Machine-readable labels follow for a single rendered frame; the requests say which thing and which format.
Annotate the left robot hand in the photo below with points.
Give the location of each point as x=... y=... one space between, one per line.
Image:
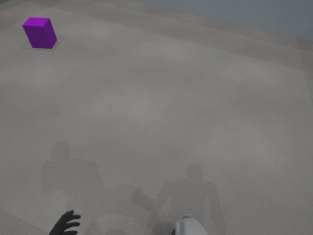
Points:
x=62 y=225

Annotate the right robot shin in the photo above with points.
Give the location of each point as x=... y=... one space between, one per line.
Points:
x=186 y=216

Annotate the carton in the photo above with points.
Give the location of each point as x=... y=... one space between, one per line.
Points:
x=40 y=33

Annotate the robot right thigh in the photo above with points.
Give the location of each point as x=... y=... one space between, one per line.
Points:
x=189 y=226

